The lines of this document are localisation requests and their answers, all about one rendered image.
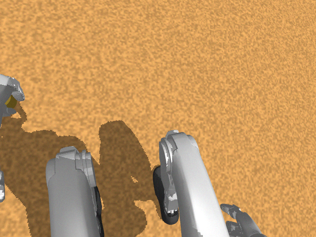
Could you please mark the right robot foot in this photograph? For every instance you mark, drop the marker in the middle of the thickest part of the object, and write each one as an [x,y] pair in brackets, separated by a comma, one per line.
[168,218]

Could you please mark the left robot hand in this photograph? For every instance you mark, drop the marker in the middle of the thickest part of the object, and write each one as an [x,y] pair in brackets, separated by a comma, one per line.
[9,86]

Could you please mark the right robot hand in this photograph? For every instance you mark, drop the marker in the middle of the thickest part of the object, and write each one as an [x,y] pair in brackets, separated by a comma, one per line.
[245,226]

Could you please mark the tin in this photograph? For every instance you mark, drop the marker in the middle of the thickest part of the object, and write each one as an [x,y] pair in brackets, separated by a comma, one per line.
[11,102]

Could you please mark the left robot foot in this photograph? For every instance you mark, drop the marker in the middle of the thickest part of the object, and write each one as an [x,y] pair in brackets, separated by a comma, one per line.
[99,209]

